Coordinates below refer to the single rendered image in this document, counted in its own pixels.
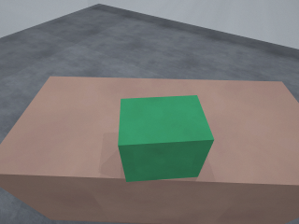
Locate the pedestal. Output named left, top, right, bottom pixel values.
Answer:
left=0, top=76, right=299, bottom=224

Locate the carton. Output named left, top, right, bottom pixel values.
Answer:
left=118, top=95, right=214, bottom=182

